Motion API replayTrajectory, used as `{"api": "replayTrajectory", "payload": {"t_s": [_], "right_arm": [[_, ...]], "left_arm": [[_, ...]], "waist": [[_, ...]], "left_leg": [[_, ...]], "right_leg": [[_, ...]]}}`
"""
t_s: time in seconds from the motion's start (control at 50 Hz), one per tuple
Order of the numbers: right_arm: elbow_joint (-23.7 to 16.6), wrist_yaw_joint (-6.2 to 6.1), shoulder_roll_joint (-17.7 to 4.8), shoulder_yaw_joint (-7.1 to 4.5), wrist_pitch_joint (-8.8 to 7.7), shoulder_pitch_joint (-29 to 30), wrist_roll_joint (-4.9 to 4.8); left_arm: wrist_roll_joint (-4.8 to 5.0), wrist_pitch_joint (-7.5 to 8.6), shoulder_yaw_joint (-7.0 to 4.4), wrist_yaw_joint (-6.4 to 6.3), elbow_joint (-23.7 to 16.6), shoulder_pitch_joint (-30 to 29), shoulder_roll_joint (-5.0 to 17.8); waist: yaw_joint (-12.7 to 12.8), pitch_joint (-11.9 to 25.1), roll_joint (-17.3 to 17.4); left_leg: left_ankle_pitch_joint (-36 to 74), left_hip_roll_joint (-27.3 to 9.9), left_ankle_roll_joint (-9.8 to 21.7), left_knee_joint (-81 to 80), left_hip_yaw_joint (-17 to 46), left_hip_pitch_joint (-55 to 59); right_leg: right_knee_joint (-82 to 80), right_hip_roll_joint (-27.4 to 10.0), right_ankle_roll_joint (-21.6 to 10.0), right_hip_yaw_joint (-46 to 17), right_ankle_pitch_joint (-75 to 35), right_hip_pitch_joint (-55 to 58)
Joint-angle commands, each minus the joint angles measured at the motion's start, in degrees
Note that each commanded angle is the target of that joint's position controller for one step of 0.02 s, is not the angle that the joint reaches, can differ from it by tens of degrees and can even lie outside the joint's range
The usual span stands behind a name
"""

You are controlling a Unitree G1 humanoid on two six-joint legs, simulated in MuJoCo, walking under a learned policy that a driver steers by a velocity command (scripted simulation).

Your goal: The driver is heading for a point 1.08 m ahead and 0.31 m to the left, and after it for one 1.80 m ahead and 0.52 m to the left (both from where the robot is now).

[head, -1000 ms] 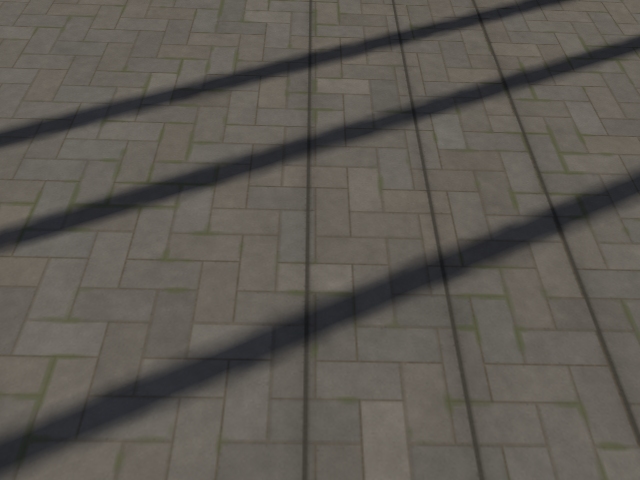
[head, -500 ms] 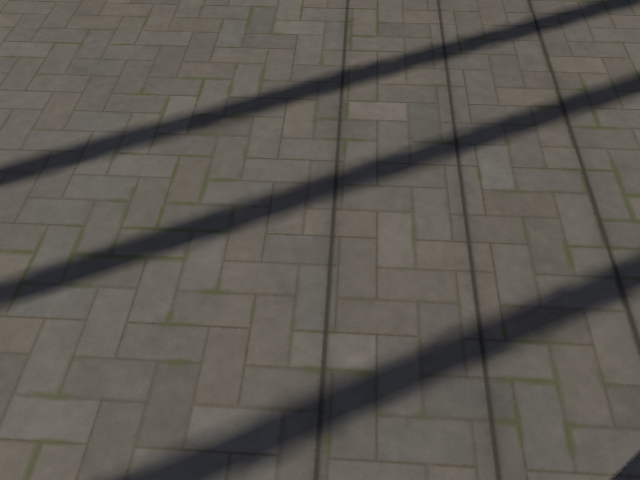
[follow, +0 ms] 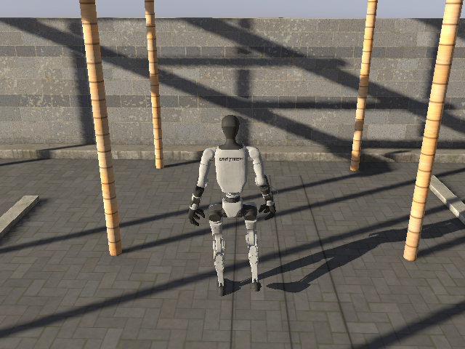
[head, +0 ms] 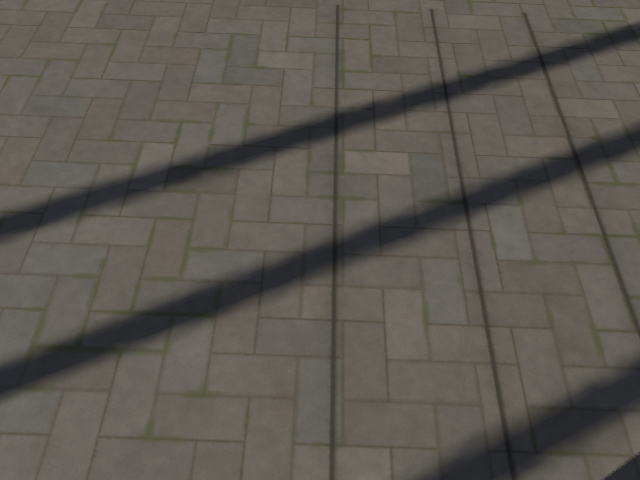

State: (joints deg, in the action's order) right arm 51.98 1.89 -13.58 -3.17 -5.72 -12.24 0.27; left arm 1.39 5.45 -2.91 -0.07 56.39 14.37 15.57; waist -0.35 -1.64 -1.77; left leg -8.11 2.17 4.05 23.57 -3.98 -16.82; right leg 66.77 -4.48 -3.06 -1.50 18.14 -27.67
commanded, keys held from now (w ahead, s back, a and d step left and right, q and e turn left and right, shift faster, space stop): w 0.36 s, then w+q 0.64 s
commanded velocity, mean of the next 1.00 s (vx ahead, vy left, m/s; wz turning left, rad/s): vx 0.50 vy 0.00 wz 0.25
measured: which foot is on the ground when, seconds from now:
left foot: down 0.00-0.40, up 0.42-0.94, down 0.96-1.00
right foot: up 0.00-0.38, down 0.40-0.96, up 0.98-1.00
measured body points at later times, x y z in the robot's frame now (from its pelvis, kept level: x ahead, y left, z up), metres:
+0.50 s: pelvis +0.29 -0.06 -0.01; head +0.32 -0.07 +0.44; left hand +0.43 +0.20 -0.12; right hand +0.29 -0.32 -0.16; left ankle +0.14 +0.08 -0.65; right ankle +0.37 -0.15 -0.74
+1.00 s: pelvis +0.56 +0.01 -0.03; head +0.60 +0.03 +0.42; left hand +0.51 +0.29 -0.17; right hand +0.81 -0.18 -0.13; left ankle +0.63 +0.11 -0.74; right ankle +0.40 -0.16 -0.67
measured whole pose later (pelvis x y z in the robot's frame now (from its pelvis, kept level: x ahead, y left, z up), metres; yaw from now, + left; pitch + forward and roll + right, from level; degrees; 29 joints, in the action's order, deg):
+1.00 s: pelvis +0.56 +0.01 -0.03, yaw +18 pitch +1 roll -1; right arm 43.7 2.4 -14.8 -5.2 -2.6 -4.8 -1.4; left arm 0.6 3.7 -4.1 -1.1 55.2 15.9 15.3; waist 0.8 -3.5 0.3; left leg -10.6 1.8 7.2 37.6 -4.2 -29.0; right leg 55.0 -4.6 1.7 8.1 27.0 -6.4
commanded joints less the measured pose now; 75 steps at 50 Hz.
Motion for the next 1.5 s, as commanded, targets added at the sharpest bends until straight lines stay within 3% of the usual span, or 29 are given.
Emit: {"api": "replayTrajectory", "payload": {"t_s": [0.02,0.18,0.28,0.34,0.38,0.4,0.42,0.44,0.46,0.5,0.52,0.62,0.8,0.9,0.94,0.96,0.98,1.0,1.02,1.04,1.08,1.16,1.26,1.36,1.42,1.44,1.46,1.48,1.5], "right_arm": [[-1.7,-0.05,-6.0,-1.07,-1.19,-0.9,0.06],[1.3,-2.22,-8.4,-1.46,-0.34,-8.5,-0.63],[4.0,-2.56,-8.9,-1.88,0.85,-13.0,-1.06],[4.2,-2.91,-9.9,-2.45,1.68,-11.8,-1.24],[3.6,-2.87,-9.3,-2.14,2.24,-9.8,-1.20],[2.3,-2.76,-7.5,-1.16,2.23,-9.7,-0.55],[2.1,-2.15,-0.1,0.96,1.12,-17.0,-0.55],[2.9,-2.01,-3.8,0.13,-0.23,-14.8,-1.70],[1.0,-2.02,-8.2,-1.24,-0.82,-9.3,-3.32],[0.1,-2.89,-7.8,-1.76,-0.35,-4.7,-2.64],[0.4,-3.06,-6.6,-2.09,0.58,-6.2,-2.40],[-0.8,-3.02,-3.6,-2.34,3.33,-4.8,-2.06],[-7.7,-0.02,-1.7,-1.08,2.76,11.0,-1.35],[-11.0,1.60,-4.7,-2.25,3.16,9.6,-1.64],[-8.0,1.07,-10.1,-5.16,3.25,-5.0,-2.02],[-6.3,-0.37,-15.7,-7.13,3.81,-12.8,-1.84],[-8.0,-0.52,-20.0,-7.40,3.25,-9.2,-1.97],[-8.4,-0.24,-15.0,-5.70,2.76,-11.7,-1.05],[-8.2,-0.29,-11.6,-4.82,2.09,-10.0,-0.63],[-8.9,-0.14,-9.6,-4.23,1.54,-5.8,-0.96],[-10.7,-0.54,-6.9,-3.16,1.29,-0.2,-0.65],[-10.9,-1.96,-10.4,-3.87,1.06,-2.3,-1.05],[-10.4,-2.78,-10.8,-4.04,1.80,-6.0,-1.42],[-9.5,-3.06,-10.2,-3.93,2.52,-8.8,-1.74],[-10.8,-3.33,-9.1,-3.49,3.00,-6.8,-1.43],[-12.1,-3.06,-6.4,-2.39,2.77,-5.7,-0.90],[-13.4,-3.09,-3.0,-1.39,2.25,-12.7,-2.01],[-13.5,-3.12,-6.2,-1.40,2.02,-14.6,-2.60],[-13.2,-3.05,-10.9,-2.58,2.32,-10.3,-2.69]], "left_arm": [[-0.43,-0.91,-1.02,-0.48,-2.0,3.4,2.3],[-0.82,-0.46,-0.78,0.27,-7.4,-13.0,1.3],[-0.25,0.18,-0.27,1.77,-10.3,-20.1,1.6],[-0.11,0.76,-0.84,2.57,-10.7,-18.1,3.5],[-0.39,0.94,-2.96,2.22,-7.1,-5.7,7.1],[-1.16,1.00,-4.32,1.63,-4.6,5.6,11.1],[-1.43,0.61,-5.46,1.48,-3.1,11.7,15.7],[-1.23,0.57,-3.81,1.40,-3.5,11.5,10.6],[-0.97,0.75,-2.98,1.14,-4.0,6.6,8.0],[-1.39,1.15,-1.79,1.25,-5.3,-2.2,4.0],[-1.95,1.46,-1.42,1.33,-5.1,-3.9,2.7],[-2.50,1.97,-2.21,0.38,-3.1,-2.8,4.5],[-1.48,0.10,-2.87,-1.54,-1.6,3.8,7.2],[-0.38,-2.00,-3.92,-1.94,-2.6,2.5,10.4],[-0.05,-2.65,-3.92,-2.08,-3.6,0.1,11.1],[-1.23,-2.07,-3.15,-1.97,-5.0,0.8,9.1],[-2.01,0.06,-0.69,-0.93,-8.2,5.0,0.7],[0.28,2.91,-1.45,0.20,-9.5,-1.2,5.6],[1.98,3.99,-1.75,0.61,-10.9,-5.5,6.8],[1.14,4.24,-1.68,0.28,-10.5,-5.7,6.1],[-0.92,2.81,-2.67,-0.18,-9.7,-4.4,7.2],[-2.22,0.62,-2.37,-0.56,-11.8,-7.4,4.8],[-1.61,0.97,-1.32,0.11,-15.2,-17.5,3.0],[-0.86,2.16,-1.95,1.25,-17.4,-20.1,6.0],[-1.13,3.25,-3.29,1.23,-15.4,-11.0,8.6],[-2.19,3.51,-4.16,0.87,-14.4,-2.6,11.2],[-3.15,2.85,-5.55,0.51,-12.9,6.0,16.2],[-1.63,2.32,-4.84,0.97,-12.3,6.5,13.1],[-1.04,1.84,-3.56,0.77,-13.4,3.3,8.3]], "waist": [[1.8,2.9,5.9],[-2.1,-1.5,5.0],[-3.9,-3.9,5.0],[-1.4,-2.0,6.3],[5.1,5.5,6.6],[9.1,13.8,2.9],[6.6,22.5,-11.1],[8.1,24.0,-9.7],[7.3,15.0,-7.4],[3.5,6.0,-1.8],[1.4,4.3,-3.4],[-0.4,0.1,-2.1],[4.3,-4.4,0.5],[0.5,-0.5,-3.2],[-7.9,7.5,-2.7],[-10.1,12.6,5.0],[-2.7,17.8,18.0],[-6.7,21.6,10.6],[-6.5,14.5,8.1],[-3.3,9.1,2.1],[0.5,5.9,2.2],[1.2,3.2,2.5],[-2.8,1.4,6.1],[-3.4,1.7,7.9],[1.8,5.1,9.8],[5.9,12.1,6.8],[4.9,21.7,-8.5],[4.3,22.0,-15.6],[5.3,13.5,-8.5]], "left_leg": [[8.2,-14.7,9.4,-15.3,14.5,6.1],[9.3,-12.6,7.2,-17.8,7.4,9.9],[10.8,-16.1,7.0,-14.6,7.6,19.2],[20.6,-17.7,5.6,-9.6,7.7,22.9],[36.4,-14.1,3.5,4.7,5.4,19.5],[25.6,-10.7,1.6,20.9,3.5,7.8],[-7.9,-0.1,-2.8,43.6,2.3,-16.5],[-24.9,0.0,-1.8,51.5,12.1,-22.6],[-21.4,-3.1,-0.9,53.8,12.2,-26.9],[-11.8,-8.4,-0.7,48.1,9.9,-23.0],[-9.1,-10.1,-0.6,45.7,10.3,-19.2],[-0.3,-10.9,-1.6,39.5,11.0,-21.5],[11.2,-8.9,-1.2,16.3,3.7,-25.8],[-1.5,-3.0,2.8,13.9,-3.0,-16.6],[0.4,1.7,6.5,8.8,-3.7,4.2],[-0.1,-6.3,9.9,6.8,10.4,21.2],[-7.1,-20.3,22.0,-1.9,45.4,38.4],[-8.9,-21.5,21.0,-7.8,50.4,40.2],[-4.6,-19.7,18.0,-7.2,41.0,35.2],[1.8,-16.9,15.7,-7.1,33.2,25.7],[9.9,-13.3,13.6,-8.7,25.5,13.2],[15.4,-11.0,13.5,-11.3,20.6,5.2],[7.4,-6.9,9.0,-10.0,17.5,2.1],[3.6,-10.0,7.7,-3.6,24.8,8.8],[9.6,-7.9,5.3,5.2,26.4,9.1],[7.5,-4.7,3.2,18.1,22.8,3.2],[-10.6,3.3,-1.6,38.4,14.8,-16.4],[-26.4,1.2,-2.3,48.3,14.6,-26.8],[-21.8,-2.0,-2.6,52.6,14.9,-30.4]], "right_leg": [[-2.8,-4.5,0.5,-1.9,-5.0,-6.5],[-28.6,-2.1,2.5,0.8,-25.1,-10.9],[-35.6,-0.7,1.0,1.0,-21.5,-13.1],[-37.9,1.0,-1.1,2.1,-15.2,-7.8],[-39.3,4.6,-3.6,4.8,-14.9,11.3],[-37.0,-3.2,-7.0,-3.7,-16.0,30.1],[-41.4,-18.0,-15.8,-30.1,-5.6,52.2],[-47.9,-19.1,-14.9,-38.9,-1.5,51.6],[-48.9,-17.5,-11.6,-29.5,-1.7,44.0],[-53.2,-13.6,-8.4,-16.1,-7.8,27.0],[-55.3,-11.7,-7.2,-11.3,-9.4,22.0],[-60.0,-10.2,-7.5,0.2,-17.6,17.3],[-58.9,-11.3,-5.6,11.3,-24.6,28.6],[-45.6,-13.0,-3.4,14.9,-55.7,35.1],[-25.1,-10.2,-0.7,16.5,-59.4,29.2],[-6.7,-7.1,2.0,16.6,-37.8,14.4],[14.4,6.8,5.4,8.4,12.9,-10.7],[17.4,5.4,3.5,-3.9,13.5,-17.1],[15.2,2.6,1.7,-3.7,9.3,-20.2],[8.9,-0.2,1.3,-3.7,4.8,-17.7],[1.1,-3.0,2.2,-3.6,1.2,-9.5],[-11.0,-2.0,5.9,-1.6,-5.3,-8.0],[-32.1,2.5,6.3,-0.5,-22.7,-3.4],[-39.0,4.1,4.5,-2.6,-19.3,-1.2],[-42.6,4.5,1.3,-1.3,-15.4,11.5],[-40.5,-2.5,-2.1,-7.1,-14.6,25.6],[-42.7,-16.2,-11.0,-29.9,-5.1,48.0],[-48.2,-20.7,-13.1,-44.5,7.2,50.4],[-49.5,-18.6,-10.5,-37.4,12.3,43.2]]}}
